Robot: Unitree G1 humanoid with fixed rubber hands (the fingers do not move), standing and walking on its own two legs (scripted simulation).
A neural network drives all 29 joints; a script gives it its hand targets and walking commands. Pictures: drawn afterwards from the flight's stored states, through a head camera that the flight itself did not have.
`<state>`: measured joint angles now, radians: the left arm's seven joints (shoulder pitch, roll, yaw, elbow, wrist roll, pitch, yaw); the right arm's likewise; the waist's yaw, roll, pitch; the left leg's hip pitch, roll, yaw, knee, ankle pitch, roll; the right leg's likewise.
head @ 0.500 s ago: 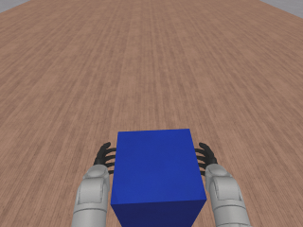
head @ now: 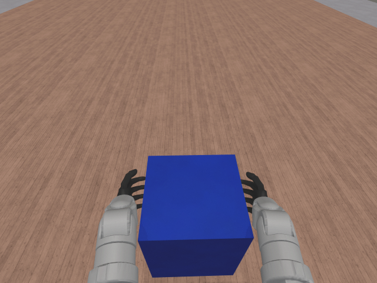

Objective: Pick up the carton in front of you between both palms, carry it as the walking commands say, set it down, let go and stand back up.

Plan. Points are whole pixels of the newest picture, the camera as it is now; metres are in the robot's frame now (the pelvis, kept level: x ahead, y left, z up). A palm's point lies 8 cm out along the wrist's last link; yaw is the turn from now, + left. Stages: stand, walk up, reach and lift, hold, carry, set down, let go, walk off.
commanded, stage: set down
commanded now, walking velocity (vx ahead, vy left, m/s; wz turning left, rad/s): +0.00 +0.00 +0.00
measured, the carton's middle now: (192, 217) +0.31 +0.00 -0.04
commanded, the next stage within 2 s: none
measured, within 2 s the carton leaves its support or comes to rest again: neither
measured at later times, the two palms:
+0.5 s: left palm (137, 228) +0.34 +0.16 -0.16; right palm (236, 224) +0.36 -0.14 -0.16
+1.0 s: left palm (138, 238) +0.38 +0.18 -0.30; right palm (222, 229) +0.41 -0.12 -0.30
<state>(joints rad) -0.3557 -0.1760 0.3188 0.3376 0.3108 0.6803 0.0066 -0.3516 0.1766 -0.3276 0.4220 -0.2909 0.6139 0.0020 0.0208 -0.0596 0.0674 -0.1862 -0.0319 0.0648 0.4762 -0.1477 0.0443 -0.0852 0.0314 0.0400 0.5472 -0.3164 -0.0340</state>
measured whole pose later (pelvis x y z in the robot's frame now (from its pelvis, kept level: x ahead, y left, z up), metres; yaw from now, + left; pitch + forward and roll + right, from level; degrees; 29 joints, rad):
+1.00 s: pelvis -0.04 -0.02 -0.21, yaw -3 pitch +40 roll -2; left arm -0.79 -0.04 0.47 0.65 0.18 0.17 0.06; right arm -0.90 0.00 -0.31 0.84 -0.13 0.12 -0.11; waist 0.08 -0.05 -0.14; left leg -1.82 -0.01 -0.02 1.50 -0.38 0.01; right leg -1.70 0.10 -0.03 1.59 -0.59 -0.04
